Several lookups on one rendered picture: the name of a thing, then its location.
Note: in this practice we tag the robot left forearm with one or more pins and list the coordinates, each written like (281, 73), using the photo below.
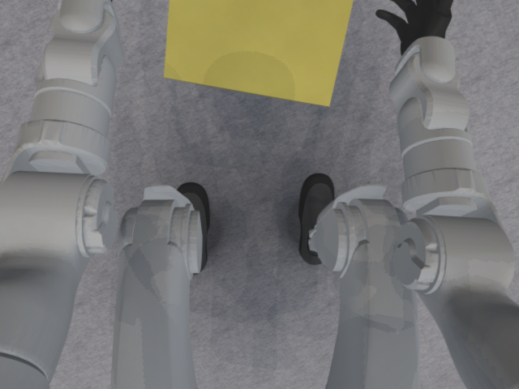
(74, 96)

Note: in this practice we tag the left robot shin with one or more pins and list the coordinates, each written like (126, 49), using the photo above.
(126, 228)

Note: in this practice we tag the robot right thigh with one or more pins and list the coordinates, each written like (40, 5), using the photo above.
(377, 345)

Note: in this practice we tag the carton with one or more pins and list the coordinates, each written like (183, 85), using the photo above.
(285, 49)

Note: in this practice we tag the robot right hand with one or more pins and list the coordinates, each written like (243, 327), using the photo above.
(427, 18)

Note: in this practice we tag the robot right forearm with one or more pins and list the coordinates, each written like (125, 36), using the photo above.
(436, 146)

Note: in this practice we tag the robot right upper arm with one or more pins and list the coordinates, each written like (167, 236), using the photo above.
(461, 268)

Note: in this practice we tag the robot left upper arm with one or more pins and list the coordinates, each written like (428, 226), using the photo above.
(51, 224)

